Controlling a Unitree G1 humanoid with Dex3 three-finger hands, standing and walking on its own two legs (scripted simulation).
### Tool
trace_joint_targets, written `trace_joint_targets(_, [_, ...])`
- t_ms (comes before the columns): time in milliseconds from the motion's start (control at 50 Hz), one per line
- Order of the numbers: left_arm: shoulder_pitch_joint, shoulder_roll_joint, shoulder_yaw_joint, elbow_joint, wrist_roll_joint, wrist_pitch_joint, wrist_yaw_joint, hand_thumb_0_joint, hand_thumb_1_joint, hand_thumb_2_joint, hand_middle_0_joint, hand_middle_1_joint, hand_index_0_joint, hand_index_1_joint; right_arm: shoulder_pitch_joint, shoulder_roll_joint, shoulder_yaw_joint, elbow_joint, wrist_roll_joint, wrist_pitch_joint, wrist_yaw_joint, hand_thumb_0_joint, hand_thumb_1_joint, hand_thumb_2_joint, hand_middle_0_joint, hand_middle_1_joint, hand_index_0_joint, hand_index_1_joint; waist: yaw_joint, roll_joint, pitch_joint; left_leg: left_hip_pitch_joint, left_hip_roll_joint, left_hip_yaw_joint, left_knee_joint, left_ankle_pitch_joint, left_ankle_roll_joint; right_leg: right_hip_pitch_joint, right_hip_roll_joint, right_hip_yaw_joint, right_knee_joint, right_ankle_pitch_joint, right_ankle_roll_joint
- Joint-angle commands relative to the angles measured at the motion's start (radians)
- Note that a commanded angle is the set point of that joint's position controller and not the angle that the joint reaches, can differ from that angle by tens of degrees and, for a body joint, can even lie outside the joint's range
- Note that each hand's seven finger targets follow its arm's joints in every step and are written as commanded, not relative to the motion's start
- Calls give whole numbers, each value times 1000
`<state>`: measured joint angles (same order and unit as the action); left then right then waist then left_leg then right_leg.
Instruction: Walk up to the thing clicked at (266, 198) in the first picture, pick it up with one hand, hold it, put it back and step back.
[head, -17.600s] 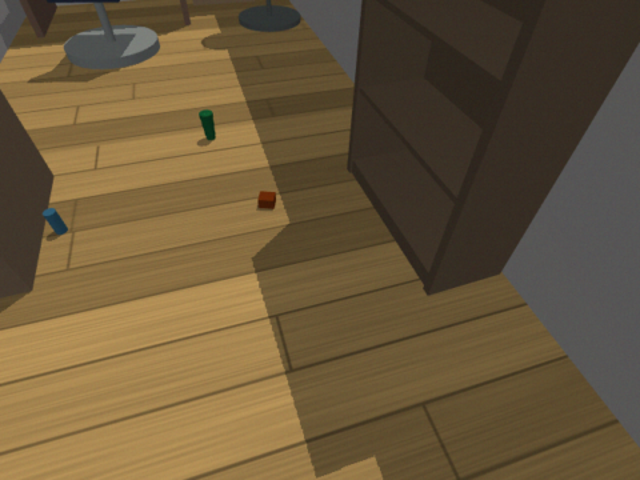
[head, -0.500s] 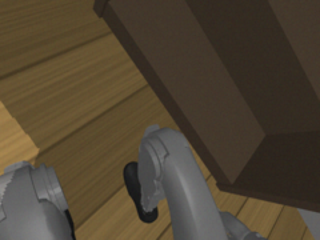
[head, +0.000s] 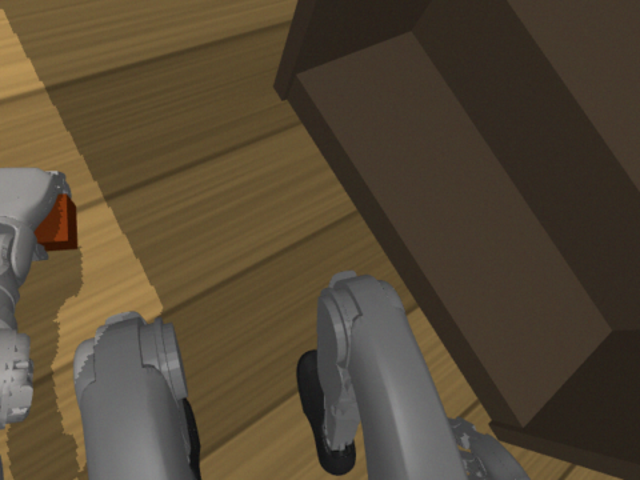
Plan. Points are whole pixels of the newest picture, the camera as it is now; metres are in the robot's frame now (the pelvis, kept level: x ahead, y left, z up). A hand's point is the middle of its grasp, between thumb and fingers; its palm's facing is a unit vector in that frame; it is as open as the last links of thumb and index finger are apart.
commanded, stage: settle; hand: left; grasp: from above
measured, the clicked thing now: (40, 224) +0.46 +0.29 -0.20
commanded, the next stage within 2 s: lift in 0.16 s
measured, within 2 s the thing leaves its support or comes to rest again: neither
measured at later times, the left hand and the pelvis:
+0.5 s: hand out of the picture +0.43 +0.31 -0.11, palm faces -0.46 -0.03 -0.88, open 9.2 cm; pelvis -0.01 +0.00 +0.03, yaw +3 degrees
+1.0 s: hand out of the picture +0.37 +0.31 +0.06, palm faces -0.42 -0.06 -0.90, open 9.2 cm; pelvis -0.01 +0.00 +0.15, yaw +6 degrees
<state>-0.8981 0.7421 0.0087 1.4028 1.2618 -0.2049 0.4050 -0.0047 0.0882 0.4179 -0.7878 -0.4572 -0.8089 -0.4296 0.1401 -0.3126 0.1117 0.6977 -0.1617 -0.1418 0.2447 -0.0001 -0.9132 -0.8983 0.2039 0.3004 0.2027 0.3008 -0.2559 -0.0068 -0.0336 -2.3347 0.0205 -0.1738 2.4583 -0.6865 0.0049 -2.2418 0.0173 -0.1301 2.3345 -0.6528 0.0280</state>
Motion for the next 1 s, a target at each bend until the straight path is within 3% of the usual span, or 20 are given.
trace_joint_targets(0, [-304,215,34,-133,-16,-9,-7,0,624,553,-1019,-456,-1017,-460,190,-257,-95,-8,18,21,-34,0,-914,-906,199,300,199,300,-20,284,-587,423,-24,92,-271,115,23,312,43,-36,-248,125,-71])
trace_joint_targets(40, [-312,245,54,-146,-12,-17,-17,0,606,555,-1012,-439,-1006,-448,186,-256,-96,-25,21,35,-47,0,-914,-906,199,300,199,300,-14,255,-615,412,-27,101,-268,119,27,345,41,-27,-261,121,-69])
trace_joint_targets(60, [-316,226,41,-142,-11,-20,-26,0,620,559,-1019,-451,-1016,-457,193,-254,-100,-21,21,40,-54,0,-913,-905,199,300,199,300,-18,234,-599,406,-31,107,-266,110,29,339,39,-23,-275,111,-69])
trace_joint_targets(140, [-348,258,56,-215,-22,-39,-43,0,619,538,-1007,-467,-1011,-465,198,-236,-106,-19,23,60,-77,0,-914,-905,199,300,199,300,1,265,-661,437,-30,117,-275,127,25,381,37,2,-286,109,-70])
trace_joint_targets(220, [-331,230,50,-248,-14,-45,-56,0,657,624,-1049,-478,-1038,-490,221,-239,-125,-20,30,75,-90,0,-915,-905,199,300,199,300,14,304,-711,520,-30,116,-302,168,17,367,30,-16,-277,163,-78])
trace_joint_targets(240, [-347,226,46,-272,-16,-48,-55,0,686,565,-1072,-528,-1083,-516,223,-233,-125,-21,32,81,-95,0,-941,-916,198,300,198,300,11,299,-717,518,-30,119,-307,163,20,373,30,-13,-289,162,-74])
trace_joint_targets(260, [-334,211,43,-265,-19,-44,-57,0,606,581,-992,-448,-1003,-436,232,-235,-131,-17,36,83,-99,0,-893,-896,200,300,200,300,9,294,-704,527,-34,123,-318,164,21,367,24,-19,-296,173,-70])
trace_joint_targets(280, [-345,236,58,-294,-23,-44,-58,0,652,543,-1040,-504,-1050,-493,235,-241,-134,-15,37,85,-102,0,-939,-914,198,300,198,300,21,315,-715,532,-36,120,-330,161,18,357,22,-21,-294,166,-75])
trace_joint_targets(300, [-312,213,44,-261,-25,-35,-66,0,628,583,-1010,-485,-1018,-477,239,-232,-138,-15,38,88,-103,0,-919,-907,200,300,199,300,26,314,-718,550,-31,125,-336,167,19,373,24,-15,-300,174,-75])
trace_joint_targets(340, [-309,222,58,-311,-35,-22,-79,0,626,602,-1003,-498,-1010,-491,250,-239,-150,-19,48,95,-108,0,-918,-907,200,300,199,300,45,330,-742,595,-35,115,-372,166,16,354,16,-21,-306,178,-78])
trace_joint_targets(460, [-261,192,36,-412,-91,6,-176,0,625,652,-1005,-530,-1010,-526,240,-217,-180,-32,81,126,-123,0,-922,-908,200,300,200,300,74,340,-776,635,-29,116,-463,122,23,390,12,2,-346,159,-74])
trace_joint_targets(560, [-193,156,20,-492,-126,-5,-224,0,604,660,-992,-525,-993,-525,240,-200,-189,-50,98,144,-140,0,-919,-907,200,300,200,300,75,232,-734,621,-34,131,-481,135,35,454,11,23,-423,158,-69])
trace_joint_targets(620, [-156,148,23,-539,-154,-13,-246,0,579,665,-976,-528,-976,-529,233,-195,-196,-60,110,147,-152,0,-918,-907,200,300,200,300,90,204,-741,646,-31,124,-516,124,37,479,11,29,-455,150,-66])
trace_joint_targets(680, [-108,168,42,-590,-161,-17,-256,0,581,660,-974,-527,-974,-527,222,-188,-197,-81,118,153,-161,0,-917,-907,200,300,200,300,114,205,-748,685,-31,122,-563,121,37,521,9,36,-488,149,-65])
trace_joint_targets(720, [-97,125,15,-636,-166,-17,-264,0,591,658,-988,-517,-986,-519,209,-179,-202,-92,127,155,-167,0,-917,-908,200,300,200,300,116,237,-764,734,-24,107,-618,98,32,539,11,34,-498,145,-62])
trace_joint_targets(780, [-40,135,37,-691,-178,-6,-271,0,602,664,-993,-519,-990,-522,199,-182,-213,-103,139,161,-178,0,-916,-908,200,300,200,300,139,229,-772,800,-20,93,-682,92,30,580,11,35,-537,149,-58])
trace_joint_targets(980, [93,98,28,-867,-221,63,-304,0,623,686,-1011,-524,-1004,-532,139,-150,-219,-128,171,175,-232,0,-911,-906,200,300,200,300,151,190,-739,1021,-12,73,-899,83,26,782,14,49,-727,149,-46])
